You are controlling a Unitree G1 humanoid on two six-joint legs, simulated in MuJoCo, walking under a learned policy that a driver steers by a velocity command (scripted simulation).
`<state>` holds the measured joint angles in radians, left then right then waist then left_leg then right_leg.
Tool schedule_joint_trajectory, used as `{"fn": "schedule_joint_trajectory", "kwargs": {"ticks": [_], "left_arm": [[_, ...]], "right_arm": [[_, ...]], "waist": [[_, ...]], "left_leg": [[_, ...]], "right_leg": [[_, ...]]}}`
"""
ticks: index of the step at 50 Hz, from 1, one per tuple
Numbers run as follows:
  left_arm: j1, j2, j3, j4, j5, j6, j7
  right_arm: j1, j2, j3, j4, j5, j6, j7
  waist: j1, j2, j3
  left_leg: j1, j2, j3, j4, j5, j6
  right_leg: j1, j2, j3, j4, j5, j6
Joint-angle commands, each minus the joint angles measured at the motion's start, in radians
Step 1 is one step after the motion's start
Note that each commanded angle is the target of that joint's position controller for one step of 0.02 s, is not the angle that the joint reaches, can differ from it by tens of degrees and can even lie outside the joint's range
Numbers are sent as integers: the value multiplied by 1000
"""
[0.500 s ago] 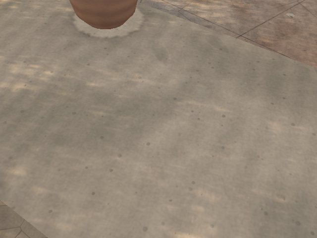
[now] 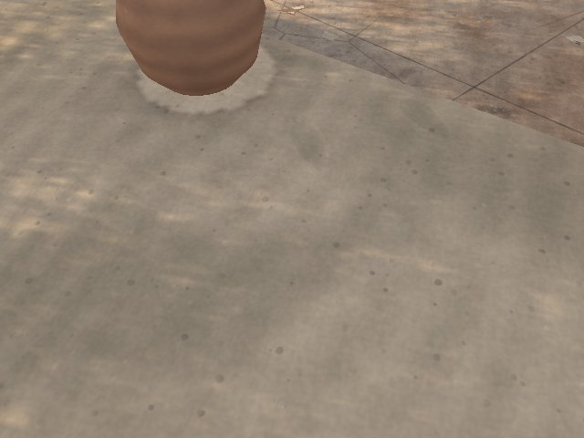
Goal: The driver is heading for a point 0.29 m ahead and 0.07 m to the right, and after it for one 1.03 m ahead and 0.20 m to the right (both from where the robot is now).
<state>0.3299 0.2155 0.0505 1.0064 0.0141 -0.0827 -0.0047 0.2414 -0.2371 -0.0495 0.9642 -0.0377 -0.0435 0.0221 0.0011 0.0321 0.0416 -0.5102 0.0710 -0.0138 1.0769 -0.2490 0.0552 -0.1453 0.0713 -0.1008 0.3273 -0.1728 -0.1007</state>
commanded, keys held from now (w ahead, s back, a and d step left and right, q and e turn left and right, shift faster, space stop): w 0.08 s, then w+e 0.04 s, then e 0.60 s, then no key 0.28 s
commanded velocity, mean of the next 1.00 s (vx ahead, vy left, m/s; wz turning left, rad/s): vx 0.18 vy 0.00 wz -0.34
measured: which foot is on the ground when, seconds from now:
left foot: up 0.00-0.28, down 0.30-0.74, up 0.76-1.00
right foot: down 0.00-0.30, up 0.32-0.72, down 0.74-1.00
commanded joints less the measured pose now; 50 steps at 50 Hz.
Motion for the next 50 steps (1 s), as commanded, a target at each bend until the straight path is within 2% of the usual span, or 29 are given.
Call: {"fn": "schedule_joint_trajectory", "kwargs": {"ticks": [1,6,7,9,12,13,14,15,16,17,18,19,20,21,24,28,33,35,36,37,38,39,40,41,42,43,44,46,50], "left_arm": [[46,102,14,-20,-3,-25,2],[134,98,7,10,-7,-19,4],[152,92,4,17,-9,-18,7],[168,98,1,28,-2,-11,13],[133,123,9,19,8,1,22],[106,129,13,8,7,3,25],[70,138,17,-6,-7,6,24],[65,108,11,-41,-28,3,24],[207,-12,-9,-54,-63,13,34],[231,83,17,-31,-44,38,51],[164,106,33,-37,-21,52,48],[101,89,36,-54,-5,59,38],[66,78,40,-64,6,69,27],[74,68,42,-68,15,85,17],[88,46,44,-82,15,122,10],[-21,55,36,-146,18,153,-7],[-111,89,33,-218,9,160,-28],[-106,92,33,-235,7,153,-29],[-73,94,35,-231,8,144,-27],[-39,116,40,-220,12,131,-22],[-38,207,53,-238,20,115,-8],[-36,303,77,-249,19,112,4],[-37,237,65,-235,20,110,12],[-97,196,49,-240,15,108,17],[-158,174,41,-255,16,107,16],[-185,155,35,-267,5,103,20],[-186,128,24,-268,1,98,20],[-157,115,15,-255,-3,88,21],[-125,120,7,-220,5,84,31]], "right_arm": [[0,-34,-4,-43,-3,14,9],[-200,-20,11,-111,7,6,8],[-226,-14,13,-123,10,2,5],[-238,-6,19,-128,15,-6,-5],[-181,-44,11,-121,22,-24,-23],[-108,-71,1,-99,21,-32,-30],[6,-94,-9,-65,14,-47,-40],[127,-161,-25,-46,-11,-65,-50],[163,-238,-43,-68,-20,-58,-45],[138,-207,-43,-96,28,-33,-37],[55,-140,-26,-116,31,-22,-40],[-24,-83,-7,-127,25,-16,-47],[-50,-57,2,-127,21,-13,-58],[-52,-57,2,-122,23,-11,-68],[-55,-79,-5,-126,14,-15,-70],[-82,-101,-13,-138,6,-4,-64],[-59,-161,-36,-143,5,27,-51],[-59,-182,-44,-145,9,39,-47],[-56,-185,-48,-144,12,47,-46],[-12,-165,-50,-128,7,60,-41],[41,-81,-33,-140,3,74,-29],[-53,-74,-25,-191,8,90,-46],[-88,-97,-28,-189,13,100,-48],[-60,-87,-29,-174,26,100,-44],[-27,-93,-31,-151,27,92,-41],[2,-110,-38,-130,13,88,-39],[24,-113,-40,-116,8,87,-36],[19,-94,-37,-113,16,92,-35],[-10,-66,-21,-112,21,102,-45]], "waist": [[-23,-78,35],[32,-84,63],[39,-81,74],[42,-86,60],[16,-138,10],[-11,-141,-19],[-67,-107,-68],[-95,-35,-181],[-46,194,-375],[-63,123,-470],[-32,52,-347],[-10,42,-219],[4,67,-136],[24,93,-103],[52,73,-119],[43,111,-96],[5,104,-109],[9,93,-104],[25,65,-103],[31,-28,-85],[8,-318,-64],[45,-351,2],[34,-200,8],[-4,-182,0],[-32,-165,-19],[-37,-173,-47],[-38,-153,-83],[-29,-114,-100],[6,-143,-71]], "left_leg": [[-101,42,12,-63,97,-30],[-110,24,61,-338,221,-53],[-101,8,69,-385,237,-55],[-51,-30,80,-454,242,-54],[67,-72,51,-524,195,-31],[145,-87,42,-572,191,-17],[288,-80,51,-676,312,1],[541,70,-46,-635,662,33],[853,419,-323,-529,1191,176],[796,429,-371,-561,1144,236],[655,371,-275,-618,963,213],[522,310,-192,-675,809,179],[422,267,-128,-721,730,157],[339,238,-77,-754,656,147],[251,237,-11,-786,559,176],[199,235,50,-834,225,163],[219,280,71,-806,52,140],[220,290,87,-756,10,103],[187,277,116,-699,-7,61],[127,232,156,-584,-52,0],[-23,96,263,-296,-292,-83],[-106,-32,138,-173,-373,-101],[-75,-3,55,-91,-292,-96],[-54,-8,34,-82,-209,-85],[-40,-13,27,-77,-144,-76],[-29,-22,35,-49,-110,-71],[-5,-28,33,-31,-103,-72],[13,-28,21,-61,-103,-80],[89,-29,15,-273,-137,-83]], "right_leg": [[-5,-268,217,-222,162,-114],[56,-240,175,-215,302,-99],[73,-240,173,-191,388,-95],[110,-233,156,-109,597,-81],[148,-226,184,31,744,-50],[154,-216,203,103,756,-33],[126,-178,190,244,708,-9],[-29,-131,176,456,435,17],[-291,15,86,801,-403,47],[-322,15,133,942,-496,45],[-348,-30,152,968,-429,51],[-370,-65,142,928,-362,62],[-367,-89,139,896,-316,77],[-331,-99,133,873,-285,92],[-287,-85,104,855,-251,108],[-281,-119,79,661,-175,101],[-191,-106,24,471,-211,78],[-133,-95,10,357,-202,59],[-60,-80,10,255,-156,44],[6,-99,96,106,-113,23],[44,-354,440,-81,-12,-28],[-95,-475,584,-115,162,-154],[-102,-410,472,-90,186,-153],[-111,-347,385,-78,192,-128],[-79,-293,324,-68,218,-101],[-43,-271,285,-51,299,-99],[-13,-263,262,-38,372,-103],[33,-273,257,-33,405,-109],[55,-284,278,-36,299,-116]]}}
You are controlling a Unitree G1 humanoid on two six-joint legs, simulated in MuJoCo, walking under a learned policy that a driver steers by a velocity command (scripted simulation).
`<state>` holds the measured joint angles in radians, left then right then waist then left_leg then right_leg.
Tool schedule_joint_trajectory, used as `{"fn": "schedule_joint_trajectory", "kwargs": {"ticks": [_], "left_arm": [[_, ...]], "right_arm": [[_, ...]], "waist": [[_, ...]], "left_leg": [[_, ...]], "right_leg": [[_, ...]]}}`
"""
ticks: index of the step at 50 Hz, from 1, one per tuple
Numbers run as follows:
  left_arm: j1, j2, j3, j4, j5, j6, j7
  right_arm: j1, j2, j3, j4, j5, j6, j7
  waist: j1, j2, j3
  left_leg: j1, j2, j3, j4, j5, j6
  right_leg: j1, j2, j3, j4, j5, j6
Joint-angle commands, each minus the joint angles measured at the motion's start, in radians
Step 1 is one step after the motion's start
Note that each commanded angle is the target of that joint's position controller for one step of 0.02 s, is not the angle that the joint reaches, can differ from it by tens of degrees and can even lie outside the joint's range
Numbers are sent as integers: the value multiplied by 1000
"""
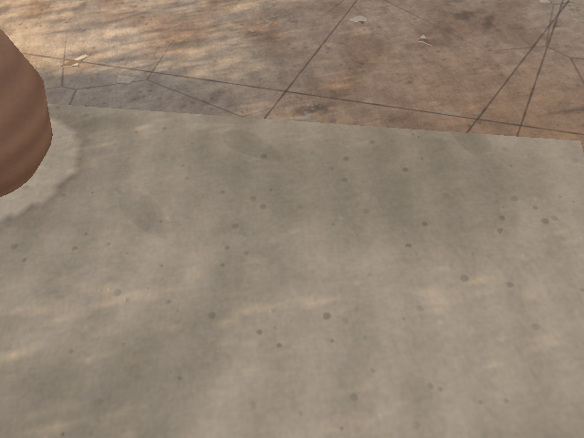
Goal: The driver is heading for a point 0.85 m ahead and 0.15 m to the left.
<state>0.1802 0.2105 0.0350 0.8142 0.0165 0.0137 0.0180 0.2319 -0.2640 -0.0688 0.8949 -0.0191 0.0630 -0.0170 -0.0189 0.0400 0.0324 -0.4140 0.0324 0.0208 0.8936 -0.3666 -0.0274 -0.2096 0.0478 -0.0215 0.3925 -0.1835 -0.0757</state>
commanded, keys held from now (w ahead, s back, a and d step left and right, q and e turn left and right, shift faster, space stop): no key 1.00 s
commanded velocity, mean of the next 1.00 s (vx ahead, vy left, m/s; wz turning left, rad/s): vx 0.00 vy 0.00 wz -0.04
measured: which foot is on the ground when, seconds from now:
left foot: up 0.00-0.12, down 0.14-1.00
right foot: down 0.00-1.00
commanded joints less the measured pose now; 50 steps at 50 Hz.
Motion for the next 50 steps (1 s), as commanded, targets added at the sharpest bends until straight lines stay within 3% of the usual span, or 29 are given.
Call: {"fn": "schedule_joint_trajectory", "kwargs": {"ticks": [1,4,6,7,8,9,10,11,13,19,32,50], "left_arm": [[27,129,21,-20,5,-11,9],[19,139,19,4,9,-9,7],[-11,135,15,18,-1,-7,10],[-6,113,7,23,-6,-11,10],[22,82,-1,27,-8,-15,6],[49,62,-1,46,-16,-10,0],[36,86,-1,75,-5,-8,3],[27,108,7,94,-6,-8,4],[24,117,12,116,-6,-12,0],[49,80,-1,198,-7,-18,8],[115,61,-21,303,-7,-19,17],[155,17,-35,353,-9,-21,23]], "right_arm": [[-3,-38,1,-42,4,-5,-9],[23,-40,4,-26,14,-13,-21],[80,-20,14,4,13,-27,-25],[97,-35,15,16,2,-41,-27],[104,-80,14,17,-15,-56,-28],[9,-104,11,18,6,-60,-20],[-27,-51,23,12,7,-67,-9],[-12,-37,28,22,8,-73,-4],[22,-44,29,53,11,-77,-12],[43,-27,34,106,9,-74,-17],[71,5,54,183,10,-75,-19],[141,43,72,236,10,-80,-25]], "waist": [[33,-158,-56],[33,-159,-52],[-11,-119,-54],[-12,-80,-67],[19,3,-85],[82,111,-17],[59,84,-15],[38,61,-8],[29,53,1],[18,-27,25],[24,-34,33],[23,-37,42]], "left_leg": [[26,3,-15,-140,-37,5],[124,-18,-3,-285,-47,25],[254,-18,0,-522,146,38],[351,36,-64,-601,268,47],[396,153,-188,-637,342,70],[247,178,-208,-608,382,109],[197,158,-193,-622,302,100],[184,122,-162,-634,244,77],[196,88,-133,-642,204,64],[240,79,-125,-634,160,78],[222,63,-121,-631,148,84],[215,54,-118,-611,192,85]], "right_leg": [[109,-261,206,-98,294,-144],[83,-265,236,-80,301,-146],[41,-240,227,-49,277,-98],[-13,-218,224,-40,216,-49],[-46,-159,177,8,123,-8],[11,-71,112,-62,18,10],[94,-85,119,-74,44,21],[126,-94,129,-70,79,19],[126,-113,138,-68,111,11],[57,-114,140,-109,62,28],[49,-122,136,-104,49,34],[46,-126,125,-81,76,35]]}}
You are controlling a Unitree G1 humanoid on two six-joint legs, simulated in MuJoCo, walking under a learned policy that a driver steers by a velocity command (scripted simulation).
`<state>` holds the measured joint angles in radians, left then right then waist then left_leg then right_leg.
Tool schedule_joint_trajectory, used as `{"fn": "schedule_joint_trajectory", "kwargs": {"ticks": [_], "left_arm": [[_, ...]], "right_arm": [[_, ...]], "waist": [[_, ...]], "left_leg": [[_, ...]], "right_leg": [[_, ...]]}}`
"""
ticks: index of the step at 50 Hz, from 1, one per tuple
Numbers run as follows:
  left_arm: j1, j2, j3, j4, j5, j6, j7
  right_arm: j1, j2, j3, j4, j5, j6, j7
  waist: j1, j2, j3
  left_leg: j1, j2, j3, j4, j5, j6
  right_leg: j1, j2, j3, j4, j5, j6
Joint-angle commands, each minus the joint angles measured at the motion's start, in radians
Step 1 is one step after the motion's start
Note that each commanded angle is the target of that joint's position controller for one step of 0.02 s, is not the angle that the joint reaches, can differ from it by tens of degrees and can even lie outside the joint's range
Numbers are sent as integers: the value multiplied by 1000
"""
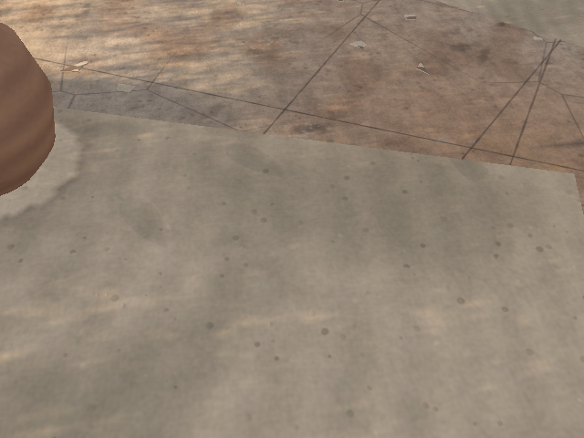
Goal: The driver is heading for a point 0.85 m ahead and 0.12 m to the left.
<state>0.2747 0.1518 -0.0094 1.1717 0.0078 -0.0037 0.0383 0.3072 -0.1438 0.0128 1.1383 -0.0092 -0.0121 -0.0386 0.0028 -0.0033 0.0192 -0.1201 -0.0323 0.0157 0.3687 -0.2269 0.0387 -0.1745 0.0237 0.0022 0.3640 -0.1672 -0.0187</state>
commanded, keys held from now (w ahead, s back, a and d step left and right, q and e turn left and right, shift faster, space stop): no key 0.70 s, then w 0.30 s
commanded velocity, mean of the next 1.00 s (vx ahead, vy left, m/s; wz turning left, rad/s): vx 0.07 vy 0.00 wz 0.00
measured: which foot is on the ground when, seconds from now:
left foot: down 0.00-1.00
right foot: down 0.00-0.78, up 0.80-1.00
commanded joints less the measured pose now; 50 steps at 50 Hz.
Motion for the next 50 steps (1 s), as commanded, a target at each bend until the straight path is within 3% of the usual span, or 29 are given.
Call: {"fn": "schedule_joint_trajectory", "kwargs": {"ticks": [1,35,36,39,41,42,44,47,49,50], "left_arm": [[62,74,9,-3,0,-4,3],[105,43,6,15,-1,-2,10],[110,38,5,17,0,-2,10],[87,49,16,-9,11,3,3],[29,28,14,-54,33,-1,-12],[-4,24,14,-80,39,-9,-19],[-49,43,24,-122,34,-30,-30],[-63,56,37,-156,19,-59,-48],[-51,54,44,-170,11,-63,-54],[-5,44,47,-162,6,-64,-54]], "right_arm": [[68,-76,-10,-6,0,-5,-3],[118,-48,-8,6,0,-12,-9],[127,-45,-7,8,-1,-11,-9],[155,-108,-36,5,-2,3,-6],[221,-138,-55,13,-4,12,-3],[235,-136,-60,15,-7,9,-1],[241,-139,-67,10,-21,-7,3],[200,-141,-72,-11,-16,-34,6],[177,-148,-75,-21,-12,-45,7],[152,-151,-76,-27,-5,-47,9]], "waist": [[1,6,55],[0,7,66],[-3,9,47],[-24,87,93],[-59,144,181],[-69,146,217],[-65,110,224],[-36,81,166],[-15,103,142],[16,102,135]], "left_leg": [[-78,119,-113,-85,55,19],[-52,118,-113,-71,137,26],[-44,111,-114,-85,54,29],[-63,125,-199,-136,-393,88],[-56,255,-371,-234,-632,169],[-73,312,-433,-266,-632,205],[-19,349,-463,-281,-504,237],[28,300,-344,-243,-298,204],[-30,267,-270,-209,-224,184],[-100,246,-228,-176,-210,170]], "right_leg": [[10,-102,101,-51,61,-22],[14,-107,87,-24,96,-13],[21,-98,82,-27,40,-15],[-99,-10,4,110,-262,-33],[-277,10,-64,274,-317,-38],[-324,-25,-65,353,-287,-41],[-431,-67,-33,461,-299,-46],[-395,-75,-39,387,-247,-43],[-266,-52,-68,289,-198,-45],[-146,-33,-96,211,-134,-48]]}}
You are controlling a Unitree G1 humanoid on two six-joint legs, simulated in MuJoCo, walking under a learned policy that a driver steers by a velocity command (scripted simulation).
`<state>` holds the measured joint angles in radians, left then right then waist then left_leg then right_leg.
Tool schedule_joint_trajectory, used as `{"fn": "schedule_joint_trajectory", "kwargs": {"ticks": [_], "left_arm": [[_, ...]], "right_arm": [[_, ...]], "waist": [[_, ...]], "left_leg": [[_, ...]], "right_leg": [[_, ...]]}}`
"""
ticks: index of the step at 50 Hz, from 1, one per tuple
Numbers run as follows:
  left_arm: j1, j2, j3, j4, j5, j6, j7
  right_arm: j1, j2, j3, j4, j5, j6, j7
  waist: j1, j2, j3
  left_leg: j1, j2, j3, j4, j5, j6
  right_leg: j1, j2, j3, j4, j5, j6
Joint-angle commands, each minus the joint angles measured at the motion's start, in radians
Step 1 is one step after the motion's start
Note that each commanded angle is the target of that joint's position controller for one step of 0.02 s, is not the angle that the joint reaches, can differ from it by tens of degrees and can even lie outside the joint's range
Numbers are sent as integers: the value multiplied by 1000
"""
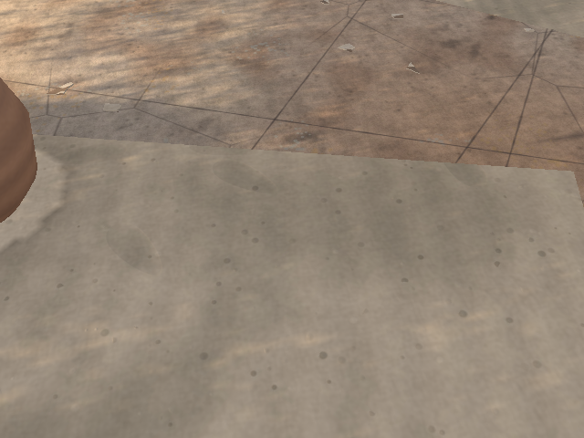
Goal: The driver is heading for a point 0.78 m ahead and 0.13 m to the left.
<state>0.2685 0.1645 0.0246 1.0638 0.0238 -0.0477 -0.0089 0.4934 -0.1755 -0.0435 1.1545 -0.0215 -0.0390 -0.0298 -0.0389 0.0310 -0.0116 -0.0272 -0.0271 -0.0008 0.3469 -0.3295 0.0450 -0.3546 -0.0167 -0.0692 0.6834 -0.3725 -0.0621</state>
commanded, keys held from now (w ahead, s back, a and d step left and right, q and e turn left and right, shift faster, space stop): w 0.46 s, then w+q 0.54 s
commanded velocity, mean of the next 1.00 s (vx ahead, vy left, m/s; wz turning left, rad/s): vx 0.46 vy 0.00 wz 0.20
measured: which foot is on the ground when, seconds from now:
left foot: down 0.00-0.06, up 0.08-0.52, down 0.54-1.00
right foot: up 0.00-0.02, down 0.04-0.54, up 0.56-1.00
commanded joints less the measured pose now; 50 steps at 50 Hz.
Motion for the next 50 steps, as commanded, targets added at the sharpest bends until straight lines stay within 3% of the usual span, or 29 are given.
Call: {"fn": "schedule_joint_trajectory", "kwargs": {"ticks": [1,2,3,4,5,6,7,10,13,17,20,23,25,26,27,28,29,30,31,32,33,36,39,43,46,50], "left_arm": [[81,27,18,-27,-13,-20,-5],[189,49,32,9,-12,-23,1],[319,115,53,35,2,-32,13],[449,225,78,59,0,-26,17],[368,171,65,52,-1,-12,19],[246,142,54,8,-1,-15,13],[177,127,48,-16,-2,-24,9],[180,75,25,-9,-7,-51,16],[263,76,16,23,-10,-61,22],[289,69,4,26,-7,-64,22],[310,84,4,34,-8,-68,28],[289,109,10,37,-5,-73,33],[256,140,22,34,3,-69,39],[242,149,26,32,0,-62,39],[252,131,22,18,-5,-59,36],[353,25,9,-5,-31,-57,16],[283,94,28,-23,-13,-59,10],[163,110,31,-74,-8,-66,7],[99,114,32,-92,-3,-75,6],[84,100,34,-98,2,-72,7],[88,90,34,-109,15,-59,6],[64,71,32,-140,24,-21,3],[-88,92,33,-208,20,-6,1],[-257,101,30,-281,12,-3,-7],[-352,103,25,-330,10,-5,-13],[-420,116,19,-391,-1,-20,-15]], "right_arm": [[-54,-120,-21,-49,12,-22,3],[-55,-107,-15,-55,8,-29,6],[-80,-60,0,-76,3,-40,15],[-65,-3,12,-123,6,-46,24],[-109,-74,-5,-133,-23,-40,32],[-149,-61,-4,-146,-23,-42,44],[-154,-42,0,-143,-13,-48,52],[-141,-47,-9,-135,-16,-32,61],[-229,-46,-13,-166,-13,-12,63],[-442,-29,-1,-248,-5,-9,65],[-531,-26,8,-283,5,-10,65],[-497,-60,-4,-287,5,-16,53],[-308,-97,-25,-228,5,-27,40],[-159,-113,-39,-176,1,-33,34],[-21,-169,-59,-142,-21,-35,27],[34,-259,-84,-143,-33,-30,30],[-57,-236,-79,-145,9,-15,43],[-175,-192,-66,-171,16,-16,46],[-217,-135,-52,-176,13,-23,48],[-228,-105,-41,-173,9,-31,44],[-223,-84,-32,-163,11,-38,36],[-165,-125,-36,-159,14,-56,26],[-110,-148,-38,-169,18,-53,26],[-16,-145,-38,-174,18,-46,29],[36,-151,-40,-184,13,-41,25],[47,-175,-49,-209,0,-34,13]], "waist": [[95,49,154],[136,5,116],[195,-156,68],[200,-385,9],[142,-220,95],[95,-108,159],[65,-60,166],[24,-70,121],[29,-88,120],[58,-102,157],[73,-123,164],[34,-128,128],[-48,-136,19],[-110,-116,-53],[-154,-63,-133],[-93,155,-230],[-66,99,-221],[-30,51,-56],[-10,-44,8],[24,-72,42],[57,-62,49],[78,-31,46],[47,-5,87],[-17,20,82],[-53,35,70],[-62,60,69]], "left_leg": [[-283,209,-169,-92,-83,148],[-371,168,-123,23,-14,127],[-469,77,-7,304,19,86],[-662,-42,97,633,-199,46],[-708,25,4,802,-181,65],[-726,72,-21,838,-68,73],[-689,99,-30,816,20,66],[-624,115,3,752,107,33],[-687,105,46,708,148,12],[-681,78,99,486,234,-2],[-581,44,137,311,284,19],[-464,6,146,242,253,76],[-293,-47,153,222,194,119],[-123,-55,150,154,225,140],[90,86,-15,139,110,182],[329,375,-563,47,6,349],[296,377,-770,-105,-102,368],[163,354,-614,-122,-108,334],[39,319,-513,-144,10,300],[-56,275,-433,-155,126,269],[-126,233,-369,-160,216,247],[-183,190,-285,-167,342,246],[-195,163,-268,-201,319,230],[-94,143,-272,-171,416,182],[-1,143,-287,-119,514,181],[73,161,-331,-37,615,173]], "right_leg": [[190,43,-54,-175,119,-3],[365,61,-41,-214,100,-4],[502,-104,182,-349,-47,-29],[585,-353,656,-542,-328,-132],[462,-368,717,-564,-403,-158],[369,-342,617,-555,-337,-149],[313,-298,507,-565,-178,-136],[311,-209,296,-562,177,-105],[358,-185,196,-540,459,-106],[331,-152,119,-546,626,-107],[338,-155,89,-546,719,-101],[412,-184,67,-458,974,-95],[469,-186,24,-232,1162,-79],[426,-166,-5,-39,1103,-64],[250,-133,-30,226,819,-53],[-110,63,-41,649,78,-10],[-253,72,97,758,-70,-21],[-331,6,112,729,19,-32],[-302,-32,113,657,88,-30],[-248,-55,116,587,108,-20],[-193,-70,121,531,107,-4],[-170,-72,97,416,98,40],[-250,-80,71,269,206,82],[-315,-60,64,105,354,102],[-343,-33,61,31,362,101],[-295,3,69,-88,310,83]]}}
